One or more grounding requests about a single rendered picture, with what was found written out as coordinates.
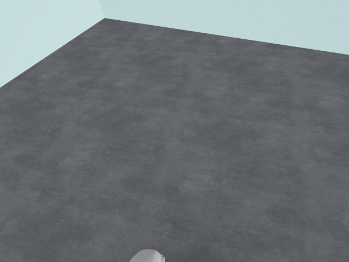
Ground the robot left thigh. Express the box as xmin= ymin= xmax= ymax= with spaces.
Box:
xmin=130 ymin=249 xmax=165 ymax=262

